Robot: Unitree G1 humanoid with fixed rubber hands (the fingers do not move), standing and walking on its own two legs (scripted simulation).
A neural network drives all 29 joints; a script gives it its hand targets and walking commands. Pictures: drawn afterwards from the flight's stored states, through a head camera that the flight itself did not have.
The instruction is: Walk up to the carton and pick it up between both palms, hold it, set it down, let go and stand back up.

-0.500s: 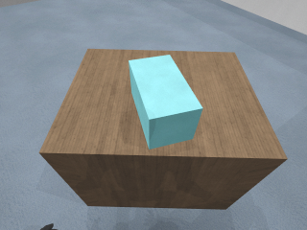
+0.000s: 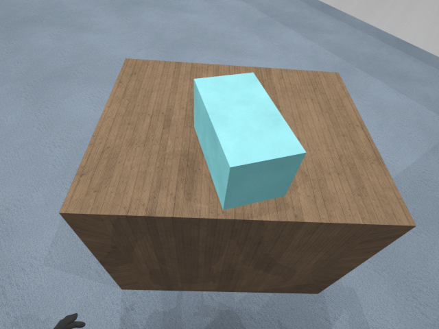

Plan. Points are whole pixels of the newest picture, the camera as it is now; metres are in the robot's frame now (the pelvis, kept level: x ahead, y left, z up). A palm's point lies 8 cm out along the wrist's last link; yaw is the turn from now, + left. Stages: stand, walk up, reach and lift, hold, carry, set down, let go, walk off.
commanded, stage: walk up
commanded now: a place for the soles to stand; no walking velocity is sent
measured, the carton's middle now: (239, 136) +0.57 -0.05 -0.01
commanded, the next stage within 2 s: none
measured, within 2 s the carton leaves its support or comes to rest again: neither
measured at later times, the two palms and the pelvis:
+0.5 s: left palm out of the picture +0.11 +0.28 -0.09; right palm out of the picture +0.05 -0.34 -0.10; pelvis -0.01 -0.02 +0.00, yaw +1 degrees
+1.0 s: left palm out of the picture +0.12 +0.24 -0.09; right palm out of the picture +0.07 -0.38 -0.10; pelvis +0.00 -0.06 +0.00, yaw +1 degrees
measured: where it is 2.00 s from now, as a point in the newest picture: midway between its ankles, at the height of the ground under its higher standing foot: outside the picture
